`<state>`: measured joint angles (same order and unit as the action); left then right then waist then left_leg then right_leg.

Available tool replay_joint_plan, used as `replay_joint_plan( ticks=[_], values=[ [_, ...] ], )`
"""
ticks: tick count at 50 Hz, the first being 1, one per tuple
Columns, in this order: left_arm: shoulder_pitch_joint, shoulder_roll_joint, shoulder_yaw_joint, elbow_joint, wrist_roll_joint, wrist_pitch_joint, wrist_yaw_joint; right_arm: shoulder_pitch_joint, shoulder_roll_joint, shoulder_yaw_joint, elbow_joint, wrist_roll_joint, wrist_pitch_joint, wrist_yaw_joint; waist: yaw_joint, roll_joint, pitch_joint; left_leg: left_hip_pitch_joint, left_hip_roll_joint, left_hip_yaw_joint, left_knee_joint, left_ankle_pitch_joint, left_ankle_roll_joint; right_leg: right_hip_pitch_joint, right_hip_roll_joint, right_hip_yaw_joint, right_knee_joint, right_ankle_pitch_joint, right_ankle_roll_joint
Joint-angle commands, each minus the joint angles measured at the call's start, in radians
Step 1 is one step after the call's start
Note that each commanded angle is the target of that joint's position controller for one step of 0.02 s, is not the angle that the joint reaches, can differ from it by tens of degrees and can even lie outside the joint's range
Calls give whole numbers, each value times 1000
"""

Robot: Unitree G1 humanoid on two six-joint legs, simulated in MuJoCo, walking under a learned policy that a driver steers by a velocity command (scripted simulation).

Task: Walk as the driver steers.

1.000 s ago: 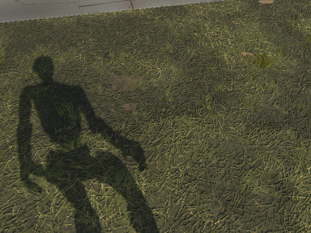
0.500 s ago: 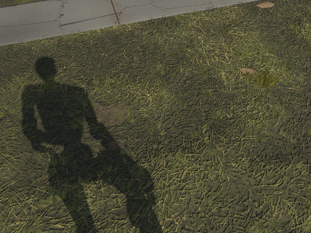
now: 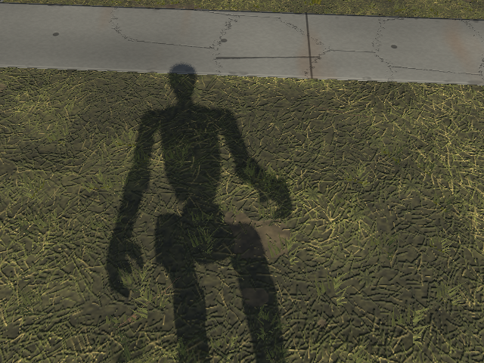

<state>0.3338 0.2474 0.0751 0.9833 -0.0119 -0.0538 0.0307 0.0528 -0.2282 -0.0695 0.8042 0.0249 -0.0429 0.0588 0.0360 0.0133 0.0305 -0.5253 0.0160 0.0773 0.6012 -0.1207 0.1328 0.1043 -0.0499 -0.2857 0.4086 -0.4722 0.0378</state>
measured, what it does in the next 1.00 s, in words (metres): walks ahead, turning right: right foot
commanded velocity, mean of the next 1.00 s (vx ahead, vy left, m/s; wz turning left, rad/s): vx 0.50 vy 0.00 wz -0.24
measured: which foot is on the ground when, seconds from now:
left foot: down 0.00-0.58, up 0.60-1.00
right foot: down 0.00-0.02, up 0.04-0.54, down 0.56-1.00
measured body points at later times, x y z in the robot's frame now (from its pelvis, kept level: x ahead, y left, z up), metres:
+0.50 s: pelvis +0.28 +0.01 +0.01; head +0.31 +0.02 +0.46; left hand +0.46 +0.25 -0.10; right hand +0.32 -0.27 -0.11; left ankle +0.12 +0.08 -0.72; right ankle +0.47 -0.11 -0.69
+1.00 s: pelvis +0.58 -0.01 +0.02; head +0.61 -0.03 +0.47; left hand +0.72 +0.25 -0.09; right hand +0.73 -0.31 -0.06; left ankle +0.77 +0.08 -0.70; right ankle +0.47 -0.09 -0.72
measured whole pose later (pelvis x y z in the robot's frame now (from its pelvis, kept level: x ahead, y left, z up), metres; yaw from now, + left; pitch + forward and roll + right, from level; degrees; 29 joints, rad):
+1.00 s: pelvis +0.58 -0.01 +0.02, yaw -19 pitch +3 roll -1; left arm 0.34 0.29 0.08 0.76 -0.02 -0.04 0.01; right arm 0.03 -0.27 -0.04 0.71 0.01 -0.11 0.01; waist 0.08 0.02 0.01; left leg -0.52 0.01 -0.09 0.49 -0.03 -0.04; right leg -0.13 0.11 0.20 0.46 -0.37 -0.06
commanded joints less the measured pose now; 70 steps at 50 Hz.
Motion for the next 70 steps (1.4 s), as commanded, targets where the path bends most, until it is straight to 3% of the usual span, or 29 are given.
replay_joint_plan(
  ticks=[1,2,3,4,5,7,12,17,22,25,27,28,29,30,31,32,33,35,38,43,48,51,52,53,54,55,56,59,70],
  values=[
    [-41,126,14,-101,30,-15,3,374,-299,-105,28,5,5,-34,-184,129,-238,675,130,-315,-61,48,132,-439,-98,44,732,468,-48],
    [18,31,-19,-153,16,-58,-17,345,-336,-100,-5,-4,-11,-27,-96,258,-385,934,333,-909,-252,-136,343,-790,110,257,1018,-133,-12],
    [-118,124,1,-173,-25,-97,-31,363,-248,-76,-5,-13,-18,-24,-160,111,-346,921,308,-851,-317,-137,277,-903,52,391,1045,-79,-43],
    [-172,135,3,-193,-42,-112,-36,314,-199,-64,-8,-12,-28,-27,-143,77,-222,803,272,-686,-312,-73,231,-939,8,376,984,15,-69],
    [-148,127,4,-161,-28,-110,-29,229,-154,-49,-22,-9,-32,-26,-84,-31,-153,637,236,-539,-313,40,187,-869,-52,364,892,96,-70],
    [-103,136,19,-129,-7,-77,-26,146,-91,-25,-44,-26,-37,-33,-27,-8,-107,436,188,-387,-351,196,151,-724,-111,355,788,164,-57],
    [-161,94,11,-143,2,-27,-20,216,-151,-33,3,-29,-56,-52,-37,21,-36,368,162,-215,-429,356,118,-788,-124,329,609,352,-23],
    [-275,76,1,-173,-9,-37,-40,237,-152,-25,27,-35,-61,-66,-89,38,2,421,132,-84,-470,277,31,-783,-69,312,313,634,-51],
    [-371,61,-14,-225,-13,-42,-71,285,-155,-25,71,-31,-46,-73,-123,32,50,614,196,-29,-435,366,17,-853,-22,288,175,591,-86],
    [-351,80,-8,-250,-11,-44,-95,258,-181,-30,64,-28,-23,-86,-83,63,9,696,223,7,-299,730,1,-792,33,220,163,434,-127],
    [-214,134,18,-234,-8,-35,-97,231,-213,-36,50,-28,-6,-99,-2,105,-88,695,219,30,-86,1031,-21,-602,101,172,180,334,-168],
    [-58,185,43,-203,-7,-33,-89,204,-220,-34,40,-24,-1,-103,84,82,-163,601,186,57,126,984,-50,-375,120,190,111,400,-204],
    [89,270,67,-186,1,-23,-70,216,-196,-20,15,-38,-14,-104,129,-59,-278,350,126,69,454,610,-85,-64,-59,464,105,438,-278],
    [65,289,70,-207,-11,-25,-68,319,-55,22,-5,-48,-47,-75,28,-300,-385,-102,-122,-46,827,-385,-159,285,-294,1042,-8,323,-494],
    [78,220,48,-199,-8,-22,-65,243,-151,6,-17,-18,-91,-53,86,-177,-407,-219,-65,-226,884,-401,-119,315,-267,1060,-83,222,-454],
    [39,173,37,-215,-4,-23,-60,154,-177,1,-53,17,-110,-43,88,-122,-275,-271,-12,-216,838,-334,-100,208,-235,906,-93,224,-405],
    [-28,159,31,-228,-2,-27,-63,117,-162,4,-63,8,-118,-46,38,2,-154,-248,29,-195,727,-276,-96,24,-195,800,-118,320,-376],
    [-106,125,16,-261,8,-29,-57,124,-171,-11,-65,-29,-99,-57,-29,12,-85,-122,73,-181,597,-235,-118,-197,-140,696,-160,473,-361],
    [-114,160,26,-280,3,-28,-43,145,-139,-7,-79,-40,-68,-68,-59,-33,-55,-75,85,-145,427,-193,-170,-338,-102,610,-195,571,-360],
    [-47,194,40,-281,-12,-9,-21,-29,-97,12,-135,-36,-66,-67,14,-83,-50,29,13,-113,44,156,-206,-421,-13,517,-164,481,-275],
    [10,179,38,-276,-15,9,-18,-80,-151,-7,-171,-16,-86,-49,25,-119,-64,76,-20,-155,-105,110,-179,-296,-63,664,-47,350,-242],
    [-25,139,25,-299,-5,9,-16,87,-199,-34,-136,-23,-104,-51,-75,-140,-124,322,13,-159,-167,55,-107,-320,-20,678,127,369,-185],
    [-28,77,3,-319,6,3,-20,237,-256,-50,-123,-40,-107,-60,-138,-38,-245,559,180,-315,-158,-3,-40,-436,43,586,395,269,-144],
    [109,29,-14,-354,-21,-8,-21,331,-341,-71,-86,-51,-91,-58,-79,315,-359,855,401,-778,-245,-205,128,-775,167,448,707,-118,-85],
    [107,136,2,-329,-30,-9,-19,317,-252,-54,-99,-28,-85,-53,-101,240,-305,835,417,-876,-289,-423,125,-910,81,468,854,-110,-70],
    [7,191,18,-337,-23,-2,-19,278,-190,-37,-112,-25,-79,-57,-130,136,-185,728,370,-716,-296,-409,78,-944,48,455,901,-15,-63],
    [-45,182,19,-348,-12,4,-18,232,-173,-28,-118,-33,-71,-58,-115,68,-117,612,325,-581,-307,-281,49,-915,16,425,892,59,-57],
    [-62,136,22,-369,-17,13,-33,177,-132,-13,-103,-40,-68,-60,-64,109,-36,425,239,-355,-378,-72,30,-828,-46,403,799,153,-52],
    [-287,65,-5,-445,-11,16,-73,234,-223,-39,-27,-23,-53,-70,-118,52,21,486,237,2,-426,188,15,-809,-45,295,345,490,-45]
  ],
)
Keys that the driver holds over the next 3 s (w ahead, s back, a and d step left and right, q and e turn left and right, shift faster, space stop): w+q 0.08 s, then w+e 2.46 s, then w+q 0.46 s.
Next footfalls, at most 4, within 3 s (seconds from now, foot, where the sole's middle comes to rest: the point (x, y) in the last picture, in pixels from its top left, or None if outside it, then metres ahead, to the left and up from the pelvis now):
0.56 right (293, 347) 0.50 -0.10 -0.75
1.04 left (239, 248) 0.80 0.06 -0.75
1.56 right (358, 223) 0.91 -0.32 -0.75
2.02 left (362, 147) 1.25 -0.37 -0.75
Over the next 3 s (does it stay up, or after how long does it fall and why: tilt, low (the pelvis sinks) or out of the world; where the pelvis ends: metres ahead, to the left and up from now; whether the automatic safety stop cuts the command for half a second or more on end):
stays up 1.21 -0.80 0.02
